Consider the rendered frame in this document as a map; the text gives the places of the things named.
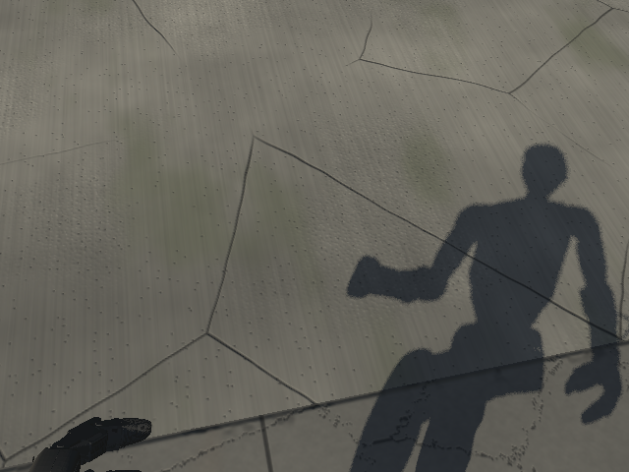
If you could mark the left robot hand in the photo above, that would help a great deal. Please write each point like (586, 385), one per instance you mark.
(89, 440)

